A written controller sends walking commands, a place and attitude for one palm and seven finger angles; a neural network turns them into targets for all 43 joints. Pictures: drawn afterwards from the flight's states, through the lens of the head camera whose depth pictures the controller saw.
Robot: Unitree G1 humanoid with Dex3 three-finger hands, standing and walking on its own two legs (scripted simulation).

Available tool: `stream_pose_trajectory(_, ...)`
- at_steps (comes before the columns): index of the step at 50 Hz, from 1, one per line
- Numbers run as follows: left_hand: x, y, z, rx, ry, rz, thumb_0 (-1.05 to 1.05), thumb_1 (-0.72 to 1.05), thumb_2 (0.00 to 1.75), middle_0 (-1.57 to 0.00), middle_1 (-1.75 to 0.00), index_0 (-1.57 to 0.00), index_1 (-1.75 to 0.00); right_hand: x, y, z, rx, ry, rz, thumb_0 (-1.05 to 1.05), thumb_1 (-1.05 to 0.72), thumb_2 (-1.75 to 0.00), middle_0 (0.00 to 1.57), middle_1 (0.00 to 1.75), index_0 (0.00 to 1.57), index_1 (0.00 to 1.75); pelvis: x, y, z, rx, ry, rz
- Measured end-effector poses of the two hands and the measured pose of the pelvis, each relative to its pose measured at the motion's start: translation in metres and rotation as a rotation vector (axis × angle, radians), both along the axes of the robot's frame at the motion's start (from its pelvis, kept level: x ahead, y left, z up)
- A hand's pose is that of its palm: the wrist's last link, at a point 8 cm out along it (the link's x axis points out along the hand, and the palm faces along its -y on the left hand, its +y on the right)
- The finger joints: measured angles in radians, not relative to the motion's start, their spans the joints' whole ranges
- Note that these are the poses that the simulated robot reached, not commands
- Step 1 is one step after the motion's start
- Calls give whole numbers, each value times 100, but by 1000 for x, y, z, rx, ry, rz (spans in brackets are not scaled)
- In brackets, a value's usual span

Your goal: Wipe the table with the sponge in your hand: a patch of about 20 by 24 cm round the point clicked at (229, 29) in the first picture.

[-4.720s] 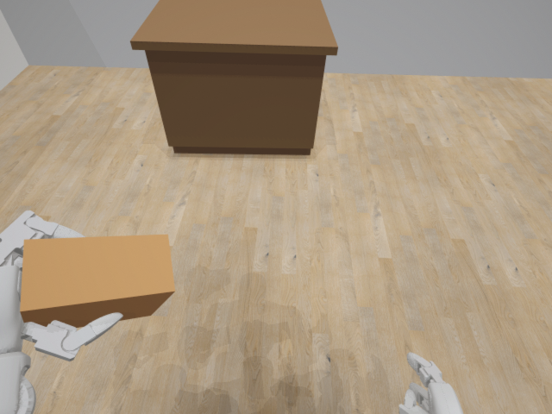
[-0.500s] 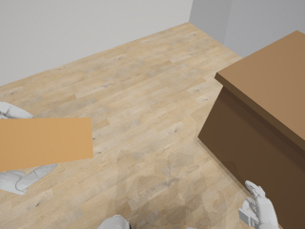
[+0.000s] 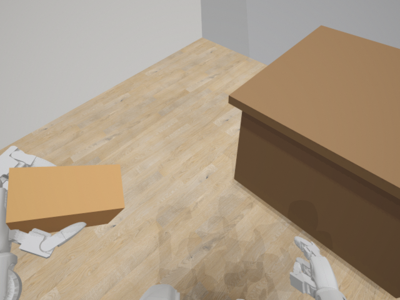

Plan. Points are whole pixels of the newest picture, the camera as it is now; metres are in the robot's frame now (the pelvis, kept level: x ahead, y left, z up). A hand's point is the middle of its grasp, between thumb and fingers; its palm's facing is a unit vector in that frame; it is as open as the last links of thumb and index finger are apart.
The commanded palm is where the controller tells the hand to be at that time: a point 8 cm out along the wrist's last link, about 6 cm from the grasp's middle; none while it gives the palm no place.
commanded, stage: turn to face it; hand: left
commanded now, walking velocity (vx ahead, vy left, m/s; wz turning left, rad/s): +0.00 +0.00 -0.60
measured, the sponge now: (84, 199) +0.23 +0.19 +0.15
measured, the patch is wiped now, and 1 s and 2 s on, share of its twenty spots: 0.00 0.00 0.00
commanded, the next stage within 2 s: take the last steps up to it in 1.84 s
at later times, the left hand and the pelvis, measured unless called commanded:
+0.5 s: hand (109, 207) +0.21 +0.14 +0.17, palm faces +0.16 -0.86 -0.49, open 10.8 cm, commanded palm +0.17 +0.19 +0.18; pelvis -0.07 -0.03 -0.01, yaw -18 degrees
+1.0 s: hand (166, 244) +0.17 +0.05 +0.17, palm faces -0.10 -0.88 -0.46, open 10.8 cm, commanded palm +0.15 +0.10 +0.18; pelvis -0.15 -0.03 +0.00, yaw -35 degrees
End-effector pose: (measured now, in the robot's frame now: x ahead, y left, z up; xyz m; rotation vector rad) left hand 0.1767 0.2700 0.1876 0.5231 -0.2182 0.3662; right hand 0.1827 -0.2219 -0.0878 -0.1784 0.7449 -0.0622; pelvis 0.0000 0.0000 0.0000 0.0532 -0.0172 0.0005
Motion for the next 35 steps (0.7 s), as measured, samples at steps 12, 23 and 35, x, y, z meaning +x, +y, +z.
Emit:
stream_pose_trajectory(12, 0, -8, 9, 37, -99, -182, -1, -54, 101, -63, -138, -65, -138, -90, -61, 24, -149, 48, -209, 2, -91, -90, 19, 30, 20, 30, -31, 6, -3, -12, 30, -131)
stream_pose_trajectory(23, 6, -61, 1, 31, -41, -268, -1, -54, 101, -63, -138, -65, -138, -149, -22, -6, 74, 26, -255, 2, -90, -90, 20, 30, 20, 30, -60, -15, -4, -61, -2, -296)
stream_pose_trajectory(35, -2, -152, 7, 111, 24, -525, -1, -54, 101, -63, -139, -65, -137, -242, -91, -17, 44, 127, -474, 2, -90, -90, 20, 30, 20, 30, -107, -41, -1, -15, 22, -443)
